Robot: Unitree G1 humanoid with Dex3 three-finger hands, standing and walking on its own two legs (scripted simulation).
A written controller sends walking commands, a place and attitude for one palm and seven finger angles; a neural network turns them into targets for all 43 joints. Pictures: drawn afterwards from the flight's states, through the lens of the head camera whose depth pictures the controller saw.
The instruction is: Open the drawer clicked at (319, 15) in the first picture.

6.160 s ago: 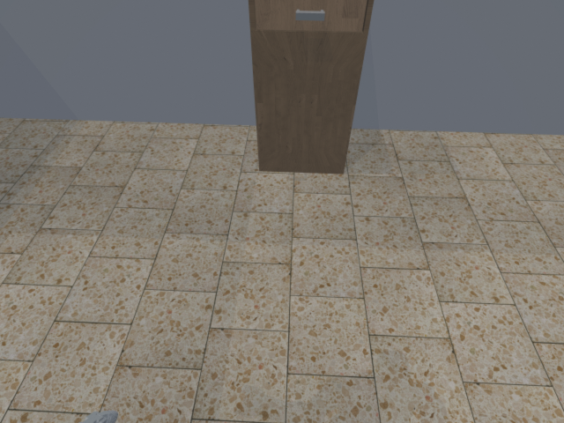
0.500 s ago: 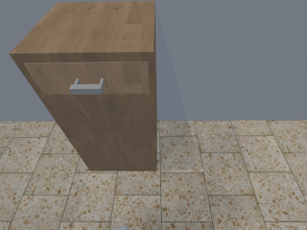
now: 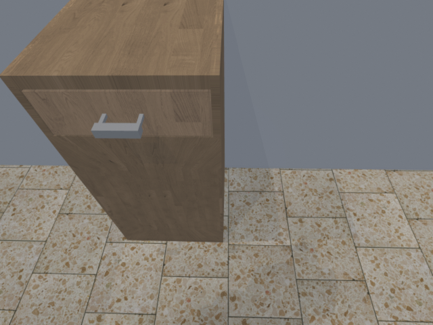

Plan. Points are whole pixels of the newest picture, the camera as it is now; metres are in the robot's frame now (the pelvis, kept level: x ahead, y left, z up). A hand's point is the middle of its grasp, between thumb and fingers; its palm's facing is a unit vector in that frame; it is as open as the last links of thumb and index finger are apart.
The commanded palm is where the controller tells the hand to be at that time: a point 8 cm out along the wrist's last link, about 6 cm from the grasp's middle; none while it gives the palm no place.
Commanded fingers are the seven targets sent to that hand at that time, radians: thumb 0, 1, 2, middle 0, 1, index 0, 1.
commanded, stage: come to a stop and stand still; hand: left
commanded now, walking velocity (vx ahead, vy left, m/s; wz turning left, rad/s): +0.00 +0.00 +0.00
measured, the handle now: (120, 124) +0.51 +0.28 +0.05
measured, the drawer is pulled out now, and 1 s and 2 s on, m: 0.00 0.00 0.00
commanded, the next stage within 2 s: look again from close up in 1.60 s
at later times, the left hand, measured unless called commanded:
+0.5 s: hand out of the picture -0.01 +0.15 -0.16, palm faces +0.08 -0.98 -0.20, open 7.2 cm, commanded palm none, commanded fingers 0.00 0.90 0.90 -0.20 -0.30 -0.20 -0.30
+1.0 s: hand out of the picture -0.05 +0.15 -0.17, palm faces +0.07 -0.99 -0.13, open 7.3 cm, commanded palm none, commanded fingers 0.00 0.90 0.90 -0.20 -0.30 -0.20 -0.30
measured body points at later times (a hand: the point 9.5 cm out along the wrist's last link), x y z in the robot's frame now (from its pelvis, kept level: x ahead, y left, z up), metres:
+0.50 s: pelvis -0.03 -0.03 +0.01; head -0.03 -0.03 +0.46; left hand -0.02 +0.20 -0.15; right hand -0.04 -0.24 -0.15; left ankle -0.07 +0.12 -0.73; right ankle -0.01 -0.09 -0.73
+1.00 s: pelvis -0.02 +0.00 +0.01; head -0.01 +0.01 +0.46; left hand -0.05 +0.20 -0.15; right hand -0.05 -0.19 -0.15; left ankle -0.07 +0.12 -0.73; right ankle -0.01 -0.09 -0.73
